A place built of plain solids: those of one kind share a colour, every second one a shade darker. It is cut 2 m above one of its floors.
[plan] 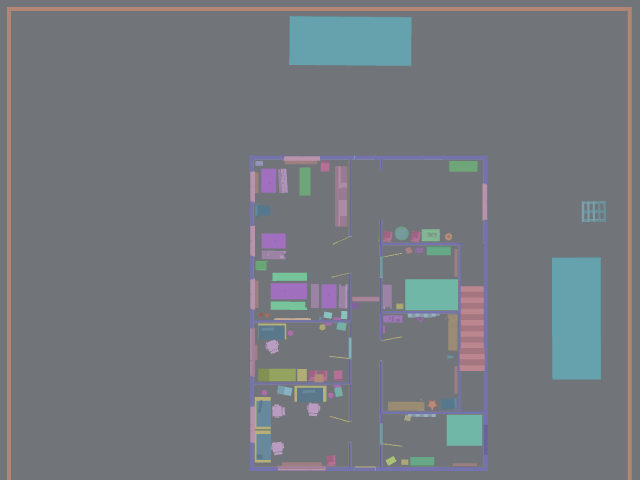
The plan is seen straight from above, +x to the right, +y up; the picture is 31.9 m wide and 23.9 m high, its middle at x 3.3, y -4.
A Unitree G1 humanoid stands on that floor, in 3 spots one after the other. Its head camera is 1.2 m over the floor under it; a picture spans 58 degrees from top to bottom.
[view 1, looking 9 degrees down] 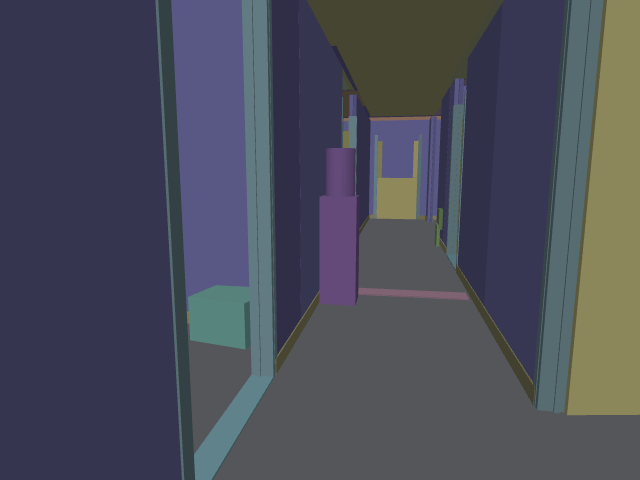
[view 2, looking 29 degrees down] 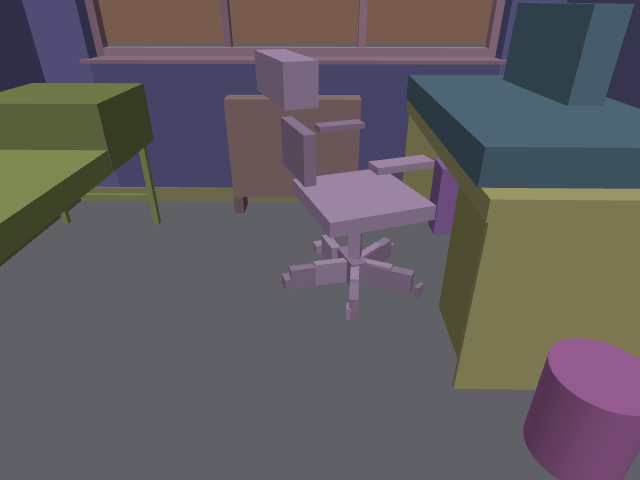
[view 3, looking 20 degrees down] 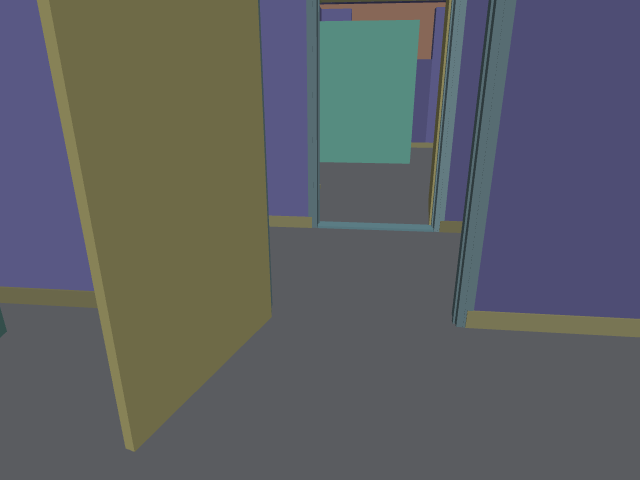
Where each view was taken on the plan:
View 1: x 5.55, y -11.20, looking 100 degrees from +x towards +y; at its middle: water_cooler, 3.88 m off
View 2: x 2.70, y -9.40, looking -179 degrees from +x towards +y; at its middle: ground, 2.48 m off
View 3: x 2.70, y -13.55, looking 6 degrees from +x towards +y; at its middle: ground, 3.51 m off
